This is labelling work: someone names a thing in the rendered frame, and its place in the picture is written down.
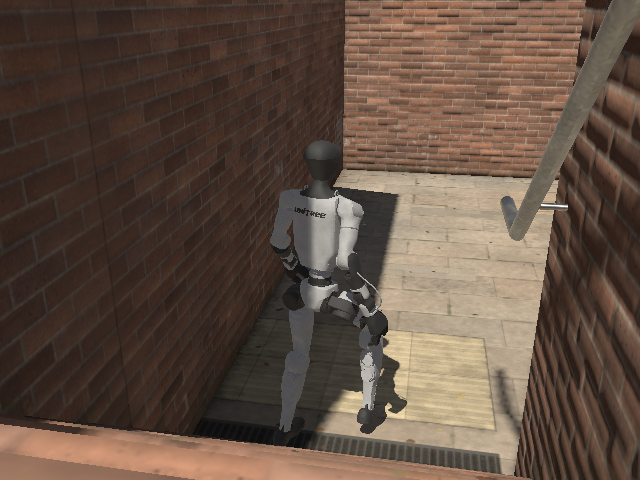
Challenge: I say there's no robot right forearm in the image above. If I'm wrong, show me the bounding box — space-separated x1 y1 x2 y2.
344 253 378 317

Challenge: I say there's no robot left forearm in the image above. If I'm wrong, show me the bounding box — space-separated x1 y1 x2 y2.
271 235 298 270

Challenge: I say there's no right robot foot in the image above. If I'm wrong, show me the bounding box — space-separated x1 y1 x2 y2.
357 404 385 424

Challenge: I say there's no left robot upper arm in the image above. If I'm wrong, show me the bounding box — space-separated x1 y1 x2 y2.
270 189 303 249

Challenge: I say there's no robot right hand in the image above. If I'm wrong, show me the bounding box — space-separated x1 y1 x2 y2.
359 310 388 346

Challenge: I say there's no robot left shin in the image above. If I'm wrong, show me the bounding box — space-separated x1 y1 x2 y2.
279 351 307 432

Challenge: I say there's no right robot upper arm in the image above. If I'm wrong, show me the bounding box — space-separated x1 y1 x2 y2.
336 197 364 270

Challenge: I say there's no robot left hand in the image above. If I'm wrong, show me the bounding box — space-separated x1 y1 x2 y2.
284 259 310 283

